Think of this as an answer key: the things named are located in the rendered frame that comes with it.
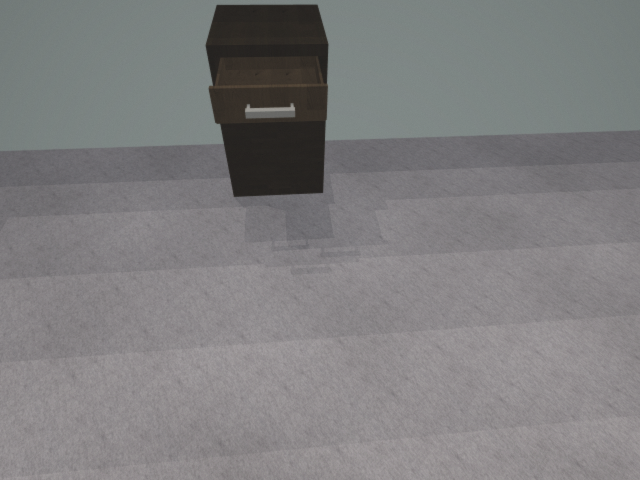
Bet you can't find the handle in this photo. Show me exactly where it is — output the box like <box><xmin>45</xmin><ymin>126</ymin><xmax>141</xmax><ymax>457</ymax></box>
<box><xmin>245</xmin><ymin>103</ymin><xmax>295</xmax><ymax>119</ymax></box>

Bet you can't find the cabinet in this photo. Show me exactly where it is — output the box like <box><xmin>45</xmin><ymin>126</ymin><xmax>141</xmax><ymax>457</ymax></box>
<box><xmin>206</xmin><ymin>5</ymin><xmax>328</xmax><ymax>197</ymax></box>

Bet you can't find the drawer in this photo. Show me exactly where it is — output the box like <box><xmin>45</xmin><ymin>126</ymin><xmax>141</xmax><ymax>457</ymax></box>
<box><xmin>209</xmin><ymin>56</ymin><xmax>328</xmax><ymax>124</ymax></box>

